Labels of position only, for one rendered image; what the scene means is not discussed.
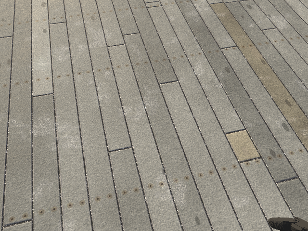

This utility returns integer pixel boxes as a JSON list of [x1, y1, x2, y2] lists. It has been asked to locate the right robot hand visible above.
[[268, 217, 308, 231]]

